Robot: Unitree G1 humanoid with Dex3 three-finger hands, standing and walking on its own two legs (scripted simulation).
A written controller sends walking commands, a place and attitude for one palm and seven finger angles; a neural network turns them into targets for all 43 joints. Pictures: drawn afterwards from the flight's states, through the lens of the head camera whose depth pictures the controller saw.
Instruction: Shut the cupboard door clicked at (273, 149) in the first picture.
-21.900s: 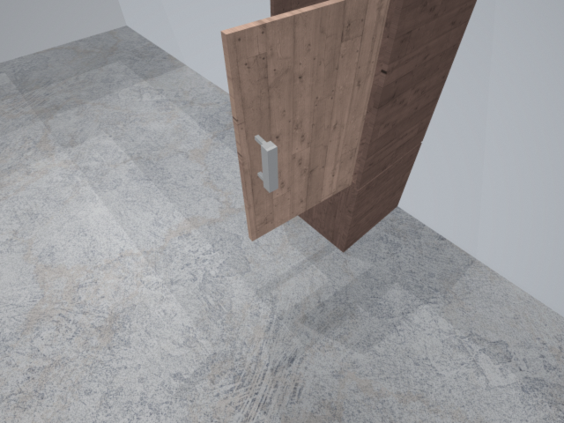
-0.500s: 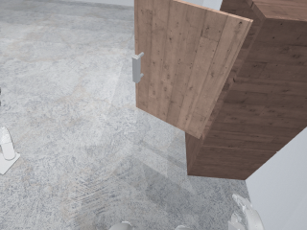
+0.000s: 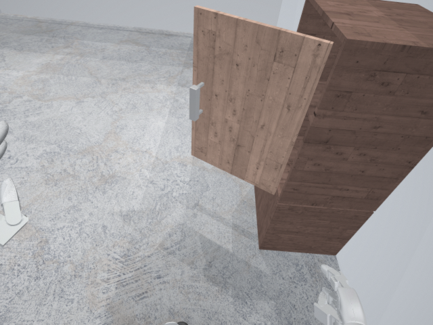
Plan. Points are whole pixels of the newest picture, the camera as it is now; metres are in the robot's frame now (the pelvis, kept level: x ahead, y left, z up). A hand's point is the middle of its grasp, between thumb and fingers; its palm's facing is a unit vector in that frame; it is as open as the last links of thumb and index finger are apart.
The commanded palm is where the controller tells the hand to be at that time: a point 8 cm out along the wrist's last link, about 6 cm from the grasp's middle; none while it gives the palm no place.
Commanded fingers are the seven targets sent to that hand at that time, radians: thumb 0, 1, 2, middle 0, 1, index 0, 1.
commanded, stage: step back with the hand held close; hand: left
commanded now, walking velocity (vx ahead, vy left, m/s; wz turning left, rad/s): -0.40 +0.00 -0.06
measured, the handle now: (197, 101) +0.84 +0.09 -0.03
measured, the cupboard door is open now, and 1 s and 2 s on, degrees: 62 62 62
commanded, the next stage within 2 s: stop stepping back and stand still in 0.14 s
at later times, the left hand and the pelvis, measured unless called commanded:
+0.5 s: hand out of the picture +0.10 +0.36 +0.18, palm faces +0.50 -0.84 -0.23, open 7.4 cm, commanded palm +0.04 +0.39 +0.19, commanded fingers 0.00 0.90 0.90 -0.20 -0.30 -0.20 -0.30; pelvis -0.12 +0.10 -0.01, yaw -3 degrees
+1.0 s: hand out of the picture +0.05 +0.41 +0.17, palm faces +0.38 -0.87 -0.31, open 7.4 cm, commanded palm -0.02 +0.45 +0.19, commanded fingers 0.00 0.90 0.90 -0.20 -0.30 -0.20 -0.30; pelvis -0.19 +0.17 -0.01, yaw -7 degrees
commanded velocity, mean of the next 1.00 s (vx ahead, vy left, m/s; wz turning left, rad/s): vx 0.10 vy -0.10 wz -0.01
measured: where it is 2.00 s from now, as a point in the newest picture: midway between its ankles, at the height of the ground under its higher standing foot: outside the picture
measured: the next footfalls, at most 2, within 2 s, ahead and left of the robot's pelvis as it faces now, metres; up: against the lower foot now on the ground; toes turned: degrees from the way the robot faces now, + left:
right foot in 0.30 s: -0.11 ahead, -0.08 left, +0.00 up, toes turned -5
left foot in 0.46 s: +0.01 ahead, +0.15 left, +0.00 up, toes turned -2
